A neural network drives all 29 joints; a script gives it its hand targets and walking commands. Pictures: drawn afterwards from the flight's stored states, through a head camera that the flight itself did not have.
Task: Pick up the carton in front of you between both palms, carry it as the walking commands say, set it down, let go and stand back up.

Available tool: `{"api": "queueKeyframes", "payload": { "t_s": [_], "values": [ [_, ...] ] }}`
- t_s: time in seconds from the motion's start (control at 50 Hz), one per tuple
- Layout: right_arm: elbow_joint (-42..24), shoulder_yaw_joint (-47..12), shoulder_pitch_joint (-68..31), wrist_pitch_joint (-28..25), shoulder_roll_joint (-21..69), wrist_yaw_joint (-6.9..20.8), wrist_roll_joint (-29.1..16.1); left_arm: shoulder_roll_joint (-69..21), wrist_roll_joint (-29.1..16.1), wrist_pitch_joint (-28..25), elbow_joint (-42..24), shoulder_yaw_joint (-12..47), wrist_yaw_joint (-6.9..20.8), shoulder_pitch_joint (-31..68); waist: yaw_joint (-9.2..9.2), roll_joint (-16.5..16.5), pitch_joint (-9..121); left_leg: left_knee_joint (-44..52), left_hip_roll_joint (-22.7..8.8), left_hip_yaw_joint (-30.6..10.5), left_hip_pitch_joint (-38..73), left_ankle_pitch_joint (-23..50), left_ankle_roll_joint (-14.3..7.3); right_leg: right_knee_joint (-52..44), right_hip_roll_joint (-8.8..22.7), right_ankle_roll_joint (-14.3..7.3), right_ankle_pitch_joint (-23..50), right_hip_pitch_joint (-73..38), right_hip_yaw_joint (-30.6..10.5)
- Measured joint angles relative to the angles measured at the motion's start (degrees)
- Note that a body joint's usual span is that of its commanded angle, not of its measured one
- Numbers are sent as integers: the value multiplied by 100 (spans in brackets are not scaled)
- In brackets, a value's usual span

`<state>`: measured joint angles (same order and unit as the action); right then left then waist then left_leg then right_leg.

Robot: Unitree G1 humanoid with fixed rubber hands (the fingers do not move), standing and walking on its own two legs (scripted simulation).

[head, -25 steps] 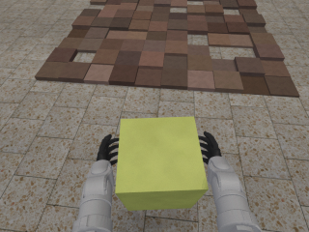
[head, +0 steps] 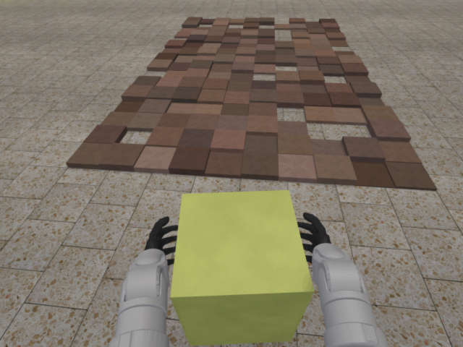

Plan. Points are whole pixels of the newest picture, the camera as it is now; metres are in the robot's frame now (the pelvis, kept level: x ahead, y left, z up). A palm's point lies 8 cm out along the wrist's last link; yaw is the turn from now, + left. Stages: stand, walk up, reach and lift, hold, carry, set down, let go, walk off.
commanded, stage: reach and lift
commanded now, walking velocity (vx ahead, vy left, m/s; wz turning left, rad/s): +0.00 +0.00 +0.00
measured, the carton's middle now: (238, 270) +0.31 +0.00 -0.05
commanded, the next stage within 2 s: hold in 0.74 s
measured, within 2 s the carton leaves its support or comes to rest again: neither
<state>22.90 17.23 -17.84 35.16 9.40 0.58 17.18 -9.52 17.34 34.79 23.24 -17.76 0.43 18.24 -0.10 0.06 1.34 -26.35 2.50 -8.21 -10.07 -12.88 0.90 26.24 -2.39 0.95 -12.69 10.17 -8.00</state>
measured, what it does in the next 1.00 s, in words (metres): stands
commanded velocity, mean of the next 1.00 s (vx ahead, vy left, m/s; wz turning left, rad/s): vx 0.00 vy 0.00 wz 0.00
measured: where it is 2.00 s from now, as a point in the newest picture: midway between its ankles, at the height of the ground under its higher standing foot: outside the picture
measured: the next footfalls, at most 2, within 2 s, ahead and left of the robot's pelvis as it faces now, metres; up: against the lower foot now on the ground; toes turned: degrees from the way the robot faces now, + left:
none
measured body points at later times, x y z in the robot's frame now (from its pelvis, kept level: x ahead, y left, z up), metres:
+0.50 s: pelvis +0.01 +0.00 +0.01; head -0.02 +0.00 +0.45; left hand +0.32 +0.15 +0.03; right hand +0.32 -0.15 +0.03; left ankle +0.02 +0.13 -0.74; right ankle +0.02 -0.13 -0.74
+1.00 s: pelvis +0.01 +0.00 +0.01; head -0.04 +0.00 +0.45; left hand +0.31 +0.15 +0.05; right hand +0.31 -0.15 +0.05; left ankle +0.02 +0.13 -0.74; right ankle +0.02 -0.13 -0.74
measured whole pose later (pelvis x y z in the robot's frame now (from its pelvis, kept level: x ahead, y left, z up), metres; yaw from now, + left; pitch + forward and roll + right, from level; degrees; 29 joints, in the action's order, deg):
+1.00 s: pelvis +0.01 +0.00 +0.01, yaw +0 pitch -7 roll +0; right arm 13.8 13.0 -15.5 43.8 8.8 0.7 15.9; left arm -8.9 16.1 43.4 14.0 -13.5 0.6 15.7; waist 0.1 0.0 0.1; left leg -19.4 1.9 -7.7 -1.5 -10.8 0.7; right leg 19.4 -1.8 0.7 -10.6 1.6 -7.7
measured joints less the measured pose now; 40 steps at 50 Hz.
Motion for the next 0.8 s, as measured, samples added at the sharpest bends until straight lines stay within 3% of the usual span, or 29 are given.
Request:
{"api": "queueKeyframes", "payload": {
  "t_s": [0.18,0.8],
  "values": [
    [-125,59,-99,24,30,34,26,-32,36,24,-124,-66,43,103,9,3,-148,89,-11,18,85,55,1,-82,9,2,54,-80,5],
    [-818,-490,368,543,-89,-34,-170,93,-172,549,-825,496,-27,-372,2,0,-68,628,-55,36,659,156,-24,-633,52,-19,159,-661,26]
  ]
}}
